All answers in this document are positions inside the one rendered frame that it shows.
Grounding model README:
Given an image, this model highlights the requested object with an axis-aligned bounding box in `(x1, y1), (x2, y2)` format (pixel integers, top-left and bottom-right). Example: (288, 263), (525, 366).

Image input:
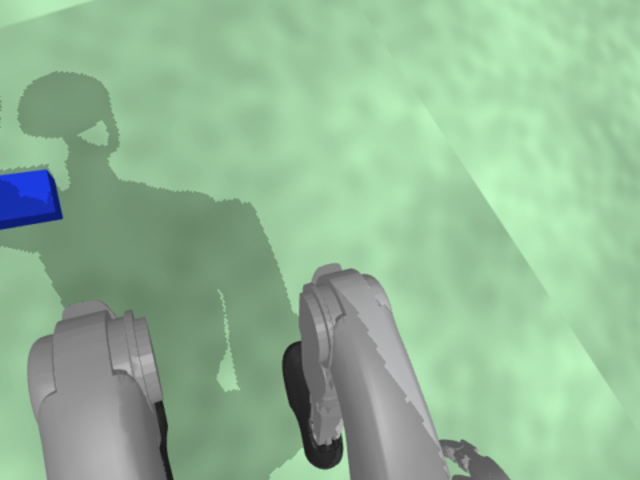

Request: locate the small box
(0, 169), (63, 230)

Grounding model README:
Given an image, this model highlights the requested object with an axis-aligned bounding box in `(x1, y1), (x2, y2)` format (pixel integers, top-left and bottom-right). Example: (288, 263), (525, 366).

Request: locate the left robot foot
(155, 401), (174, 480)

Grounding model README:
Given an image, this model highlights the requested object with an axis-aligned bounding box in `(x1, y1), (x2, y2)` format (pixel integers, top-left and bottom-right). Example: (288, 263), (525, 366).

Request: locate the right robot foot
(282, 341), (343, 469)

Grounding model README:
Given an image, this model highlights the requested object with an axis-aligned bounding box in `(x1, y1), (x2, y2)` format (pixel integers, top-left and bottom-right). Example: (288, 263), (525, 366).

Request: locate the right robot hand
(439, 439), (510, 480)

